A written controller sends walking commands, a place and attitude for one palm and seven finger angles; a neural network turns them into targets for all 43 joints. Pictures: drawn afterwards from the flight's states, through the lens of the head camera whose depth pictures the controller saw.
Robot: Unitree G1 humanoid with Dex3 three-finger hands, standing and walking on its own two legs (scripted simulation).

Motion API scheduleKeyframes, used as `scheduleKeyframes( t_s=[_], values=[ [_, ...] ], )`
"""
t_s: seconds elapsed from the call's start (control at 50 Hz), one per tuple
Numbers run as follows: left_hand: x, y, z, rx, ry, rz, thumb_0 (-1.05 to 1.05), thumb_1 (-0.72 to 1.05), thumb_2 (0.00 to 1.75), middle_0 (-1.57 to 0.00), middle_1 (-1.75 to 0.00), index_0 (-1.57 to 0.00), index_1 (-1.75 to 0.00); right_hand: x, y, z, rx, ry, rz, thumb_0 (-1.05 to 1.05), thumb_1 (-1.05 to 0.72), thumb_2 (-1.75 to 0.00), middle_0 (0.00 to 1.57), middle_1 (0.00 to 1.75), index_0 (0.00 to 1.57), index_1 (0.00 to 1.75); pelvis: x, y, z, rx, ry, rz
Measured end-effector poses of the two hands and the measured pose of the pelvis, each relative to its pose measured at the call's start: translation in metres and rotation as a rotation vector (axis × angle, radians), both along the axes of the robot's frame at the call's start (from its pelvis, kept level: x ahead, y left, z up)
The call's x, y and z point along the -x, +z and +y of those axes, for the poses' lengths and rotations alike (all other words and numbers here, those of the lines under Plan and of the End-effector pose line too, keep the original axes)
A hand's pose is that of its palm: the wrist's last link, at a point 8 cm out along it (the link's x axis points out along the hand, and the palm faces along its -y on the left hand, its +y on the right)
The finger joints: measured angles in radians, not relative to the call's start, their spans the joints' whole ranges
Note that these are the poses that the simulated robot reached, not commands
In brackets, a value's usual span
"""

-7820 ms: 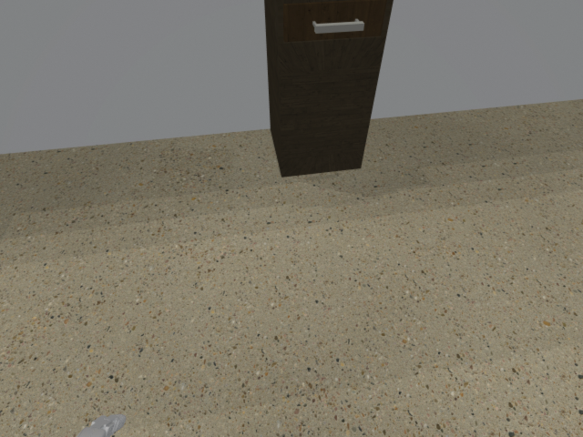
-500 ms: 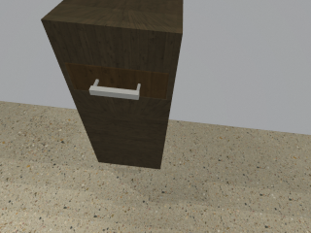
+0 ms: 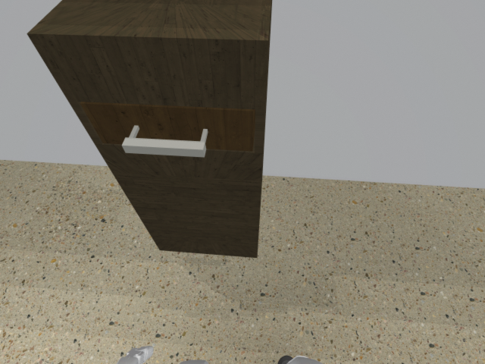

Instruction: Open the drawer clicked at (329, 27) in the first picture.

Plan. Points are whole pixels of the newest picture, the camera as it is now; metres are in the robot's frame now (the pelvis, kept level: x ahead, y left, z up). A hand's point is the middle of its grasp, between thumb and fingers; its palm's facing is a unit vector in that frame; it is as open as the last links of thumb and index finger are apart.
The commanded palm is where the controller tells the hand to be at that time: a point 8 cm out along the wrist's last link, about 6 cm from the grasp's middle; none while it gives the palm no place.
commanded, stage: come to a stop and stand still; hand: left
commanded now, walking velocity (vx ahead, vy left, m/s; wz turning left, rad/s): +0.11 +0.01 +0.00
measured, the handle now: (167, 139) +0.56 +0.20 -0.01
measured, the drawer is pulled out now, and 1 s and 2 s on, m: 0.00 0.00 0.00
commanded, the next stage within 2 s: look again from close up in 0.98 s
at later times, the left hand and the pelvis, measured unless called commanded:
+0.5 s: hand out of the picture -0.02 +0.17 -0.16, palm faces -0.01 -0.97 -0.23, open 7.4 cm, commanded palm none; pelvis -0.02 -0.01 +0.00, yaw -2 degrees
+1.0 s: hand out of the picture -0.03 +0.10 -0.16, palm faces +0.07 -0.98 -0.19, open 7.3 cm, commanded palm none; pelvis -0.01 -0.06 +0.01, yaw +0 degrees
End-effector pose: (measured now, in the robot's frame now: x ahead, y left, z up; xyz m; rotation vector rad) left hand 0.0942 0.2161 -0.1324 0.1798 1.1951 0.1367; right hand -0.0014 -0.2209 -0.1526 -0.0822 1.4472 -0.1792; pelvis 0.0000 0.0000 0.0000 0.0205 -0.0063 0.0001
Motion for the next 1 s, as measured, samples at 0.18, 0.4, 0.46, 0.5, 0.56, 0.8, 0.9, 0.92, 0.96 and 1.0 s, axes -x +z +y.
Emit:
scheduleKeyframes(
  t_s=[0.18,0.4,0.46,0.5,0.56,0.8,0.9,0.92,0.96,1.0],
  values=[
    [0.064,-0.012,0.040,0.030,0.059,0.089,0.00,0.91,0.90,-0.20,-0.29,-0.21,-0.30,0.010,0.019,0.019,0.062,0.043,-0.095,0.00,-0.91,-0.90,0.20,0.29,0.20,0.30,0.020,0.003,0.026,0.016,-0.005,-0.009],
    [0.123,0.000,0.034,0.003,0.055,0.276,0.00,0.91,0.90,-0.19,-0.29,-0.20,-0.29,0.033,0.018,0.019,0.023,0.005,-0.048,0.01,-0.92,-0.90,0.20,0.30,0.21,0.30,0.018,0.011,0.010,-0.004,-0.030,0.021],
    [0.118,0.001,0.018,-0.011,0.041,0.273,0.00,0.91,0.90,-0.19,-0.29,-0.20,-0.29,0.046,0.009,0.004,0.006,-0.014,-0.008,0.01,-0.92,-0.90,0.20,0.30,0.21,0.30,0.019,0.006,-0.004,-0.016,-0.035,0.022],
    [0.113,0.001,0.005,-0.020,0.038,0.252,0.00,0.91,0.90,-0.19,-0.29,-0.20,-0.29,0.053,0.002,-0.007,-0.006,-0.023,0.021,0.01,-0.91,-0.90,0.20,0.30,0.21,0.30,0.018,0.004,-0.014,-0.009,-0.033,0.017],
    [0.106,0.005,-0.016,-0.013,0.041,0.212,0.00,0.91,0.90,-0.19,-0.29,-0.20,-0.29,0.056,0.000,-0.021,-0.016,-0.013,0.053,0.01,-0.91,-0.90,0.20,0.29,0.20,0.30,0.015,0.006,-0.025,0.003,-0.014,0.013],
    [0.111,-0.003,-0.053,0.008,0.081,0.210,0.02,0.94,0.90,-0.20,-0.29,-0.21,-0.30,0.022,0.003,-0.049,0.002,0.037,-0.007,0.01,-0.91,-0.90,0.20,0.29,0.20,0.30,0.010,0.006,-0.056,0.011,-0.001,-0.012],
    [0.122,-0.002,-0.062,0.021,0.095,0.232,0.01,0.93,0.90,-0.20,-0.29,-0.21,-0.30,0.015,0.004,-0.050,-0.001,0.051,-0.008,0.01,-0.92,-0.90,0.20,0.29,0.20,0.30,0.010,0.007,-0.059,0.016,0.002,-0.009],
    [0.124,-0.002,-0.063,0.024,0.098,0.238,0.01,0.93,0.90,-0.20,-0.29,-0.21,-0.30,0.015,0.004,-0.050,-0.001,0.053,-0.005,0.01,-0.92,-0.90,0.20,0.29,0.20,0.30,0.010,0.007,-0.059,0.017,0.002,-0.008],
    [0.127,-0.001,-0.065,0.030,0.104,0.248,0.01,0.92,0.90,-0.20,-0.29,-0.21,-0.30,0.016,0.005,-0.050,-0.001,0.054,0.001,0.01,-0.92,-0.90,0.20,0.29,0.20,0.30,0.008,0.008,-0.058,0.017,0.003,-0.006],
    [0.129,-0.001,-0.066,0.036,0.108,0.257,0.00,0.91,0.90,-0.20,-0.29,-0.21,-0.30,0.017,0.005,-0.049,0.000,0.053,0.008,0.01,-0.92,-0.90,0.20,0.29,0.20,0.30,0.007,0.008,-0.057,0.018,0.003,-0.003]
  ],
)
